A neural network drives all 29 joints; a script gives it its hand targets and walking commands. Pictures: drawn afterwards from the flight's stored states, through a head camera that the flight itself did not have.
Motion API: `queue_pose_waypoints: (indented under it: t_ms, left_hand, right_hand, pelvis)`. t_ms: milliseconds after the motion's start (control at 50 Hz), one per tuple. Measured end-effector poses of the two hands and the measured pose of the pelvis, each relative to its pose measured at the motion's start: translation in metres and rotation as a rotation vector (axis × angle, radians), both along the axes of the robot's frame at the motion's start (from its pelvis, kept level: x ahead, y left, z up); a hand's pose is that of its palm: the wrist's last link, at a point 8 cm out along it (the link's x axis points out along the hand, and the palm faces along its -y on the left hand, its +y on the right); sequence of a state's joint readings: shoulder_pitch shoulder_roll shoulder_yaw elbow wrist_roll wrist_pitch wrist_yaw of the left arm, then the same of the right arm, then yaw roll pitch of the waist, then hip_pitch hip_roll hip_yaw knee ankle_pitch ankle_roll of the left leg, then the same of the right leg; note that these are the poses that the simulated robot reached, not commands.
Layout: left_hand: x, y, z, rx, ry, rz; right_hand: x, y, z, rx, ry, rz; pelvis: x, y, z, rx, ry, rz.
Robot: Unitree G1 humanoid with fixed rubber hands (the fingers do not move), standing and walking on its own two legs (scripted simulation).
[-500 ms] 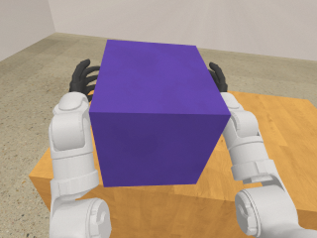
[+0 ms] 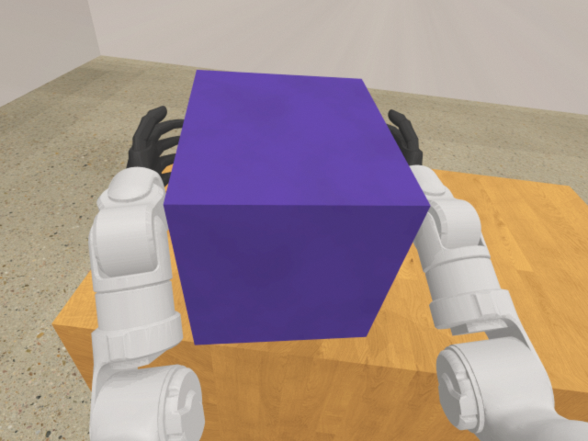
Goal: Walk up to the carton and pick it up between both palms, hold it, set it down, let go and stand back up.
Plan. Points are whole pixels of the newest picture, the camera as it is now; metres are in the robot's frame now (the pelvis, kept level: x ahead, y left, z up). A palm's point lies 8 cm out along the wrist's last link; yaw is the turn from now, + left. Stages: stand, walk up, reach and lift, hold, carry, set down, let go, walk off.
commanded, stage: hold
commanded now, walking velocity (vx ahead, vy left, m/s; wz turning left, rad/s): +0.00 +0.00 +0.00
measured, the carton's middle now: (282, 205) +0.36 +0.00 +0.20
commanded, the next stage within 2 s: set down in 1.06 s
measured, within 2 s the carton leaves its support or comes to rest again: neither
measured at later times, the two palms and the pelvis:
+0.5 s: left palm (149, 211) +0.33 +0.15 +0.21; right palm (403, 202) +0.35 -0.16 +0.22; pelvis +0.00 +0.00 +0.00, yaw +0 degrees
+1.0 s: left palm (162, 194) +0.36 +0.14 +0.22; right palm (402, 202) +0.37 -0.17 +0.20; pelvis -0.01 -0.01 +0.00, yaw +1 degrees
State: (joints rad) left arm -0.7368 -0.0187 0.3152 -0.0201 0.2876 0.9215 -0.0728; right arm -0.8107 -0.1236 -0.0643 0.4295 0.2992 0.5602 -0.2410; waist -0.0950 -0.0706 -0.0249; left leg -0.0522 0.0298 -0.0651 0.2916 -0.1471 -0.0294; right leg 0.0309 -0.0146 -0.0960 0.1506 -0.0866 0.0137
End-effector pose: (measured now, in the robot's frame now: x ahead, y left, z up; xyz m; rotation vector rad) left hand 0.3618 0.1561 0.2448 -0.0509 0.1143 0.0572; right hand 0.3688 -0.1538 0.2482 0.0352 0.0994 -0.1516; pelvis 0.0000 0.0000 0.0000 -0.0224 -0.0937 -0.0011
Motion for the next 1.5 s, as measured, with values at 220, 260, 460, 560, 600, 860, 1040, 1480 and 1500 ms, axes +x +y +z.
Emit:
queue_pose_waypoints:
  t_ms: [220, 260, 460, 560, 600, 860, 1040, 1480, 1500]
  left_hand:
    - [0.003, -0.001, 0.002, 0.0, -0.001, 0.003]
    - [0.003, -0.002, 0.001, 0.0, 0.0, 0.002]
    - [-0.023, -0.001, -0.022, 0.001, 0.006, 0.005]
    - [-0.034, -0.004, -0.038, 0.02, 0.02, 0.005]
    - [-0.033, -0.007, -0.039, 0.027, 0.017, 0.007]
    - [-0.011, -0.018, -0.037, 0.016, 0.014, 0.007]
    - [0.003, -0.01, -0.025, 0.019, -0.016, -0.005]
    - [0.012, -0.006, -0.014, 0.084, -0.108, -0.019]
    - [0.014, -0.006, -0.02, 0.085, -0.096, -0.02]
  right_hand:
    - [0.003, -0.001, 0.0, 0.007, 0.0, 0.002]
    - [0.003, -0.002, 0.0, 0.006, 0.001, 0.002]
    - [-0.015, -0.003, -0.023, 0.001, 0.01, 0.021]
    - [-0.027, -0.004, -0.045, -0.004, 0.024, 0.016]
    - [-0.029, -0.007, -0.05, -0.008, 0.021, 0.01]
    - [-0.013, -0.017, -0.054, -0.029, 0.016, -0.004]
    - [0.0, -0.009, -0.045, -0.011, -0.014, -0.011]
    - [0.008, -0.005, -0.037, -0.017, -0.108, -0.017]
    - [0.009, -0.006, -0.043, -0.017, -0.096, -0.018]
  pelvis:
    - [0.002, -0.001, 0.0, 0.0, 0.006, 0.002]
    - [0.003, -0.001, 0.0, 0.0, 0.004, 0.003]
    - [0.005, -0.003, 0.001, 0.005, -0.041, 0.003]
    - [-0.006, -0.006, 0.001, 0.006, -0.055, 0.002]
    - [-0.012, -0.007, 0.0, 0.006, -0.049, 0.0]
    - [-0.019, -0.018, 0.0, 0.006, 0.0, 0.001]
    - [-0.002, -0.012, 0.0, 0.006, -0.004, 0.011]
    - [0.013, 0.003, -0.001, 0.004, -0.085, 0.0]
    - [0.013, 0.003, -0.001, 0.005, -0.081, 0.002]
